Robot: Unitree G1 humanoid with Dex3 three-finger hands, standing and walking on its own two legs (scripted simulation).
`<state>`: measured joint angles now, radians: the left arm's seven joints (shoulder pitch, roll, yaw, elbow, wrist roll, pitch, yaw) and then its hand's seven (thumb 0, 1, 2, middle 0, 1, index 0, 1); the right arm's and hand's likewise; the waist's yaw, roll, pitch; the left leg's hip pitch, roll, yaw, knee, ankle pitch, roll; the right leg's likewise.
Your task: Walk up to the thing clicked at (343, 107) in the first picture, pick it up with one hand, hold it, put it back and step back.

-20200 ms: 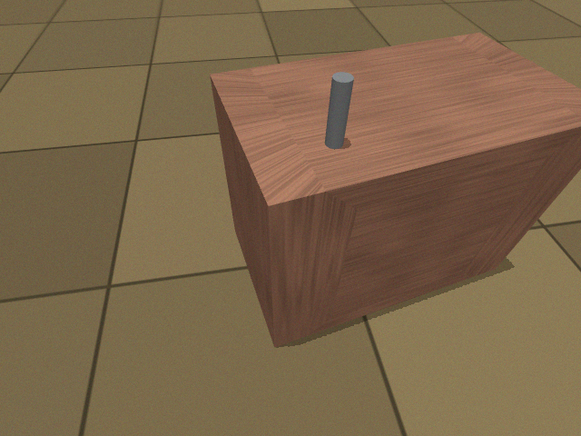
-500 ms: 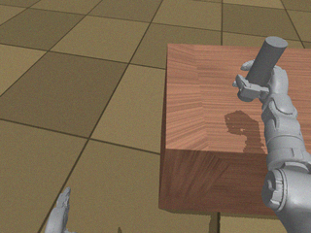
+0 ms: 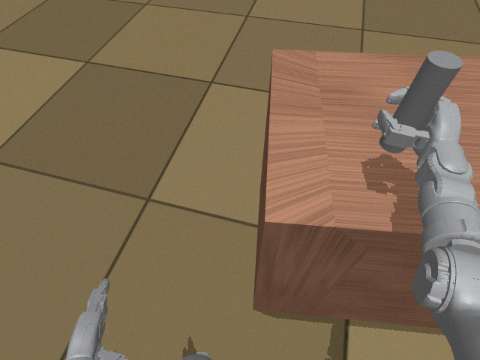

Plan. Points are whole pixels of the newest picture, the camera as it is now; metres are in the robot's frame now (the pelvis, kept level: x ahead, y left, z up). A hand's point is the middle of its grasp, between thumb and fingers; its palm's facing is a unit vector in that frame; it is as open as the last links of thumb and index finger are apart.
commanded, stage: lower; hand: right
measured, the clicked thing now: (414, 108) +0.48 -0.22 +0.16
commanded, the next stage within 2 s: loosen in 1.20 s
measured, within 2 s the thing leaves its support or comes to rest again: rests again in 1.04 s
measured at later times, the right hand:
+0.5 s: hand (385, 135) +0.49 -0.21 +0.09, palm faces +0.16 +0.99 +0.02, open 5.6 cm
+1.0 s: hand (378, 144) +0.50 -0.21 +0.06, palm faces +0.16 +0.99 +0.02, open 5.6 cm
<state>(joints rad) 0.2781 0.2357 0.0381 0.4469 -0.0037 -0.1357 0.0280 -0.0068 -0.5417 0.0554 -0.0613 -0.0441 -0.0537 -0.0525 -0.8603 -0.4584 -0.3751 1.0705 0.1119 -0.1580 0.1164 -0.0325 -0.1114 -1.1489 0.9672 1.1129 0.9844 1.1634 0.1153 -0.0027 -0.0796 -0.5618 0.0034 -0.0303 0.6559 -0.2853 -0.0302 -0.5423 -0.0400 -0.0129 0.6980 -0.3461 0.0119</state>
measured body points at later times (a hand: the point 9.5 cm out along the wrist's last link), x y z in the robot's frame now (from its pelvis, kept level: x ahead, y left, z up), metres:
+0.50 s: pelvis +0.00 +0.00 -0.02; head +0.08 -0.02 +0.42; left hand +0.14 +0.27 -0.06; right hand +0.48 -0.26 +0.09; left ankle +0.02 +0.14 -0.72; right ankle -0.01 -0.13 -0.72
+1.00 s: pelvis +0.00 +0.00 -0.03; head +0.10 -0.02 +0.41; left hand +0.14 +0.27 -0.07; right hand +0.49 -0.26 +0.06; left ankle +0.02 +0.14 -0.72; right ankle -0.01 -0.13 -0.72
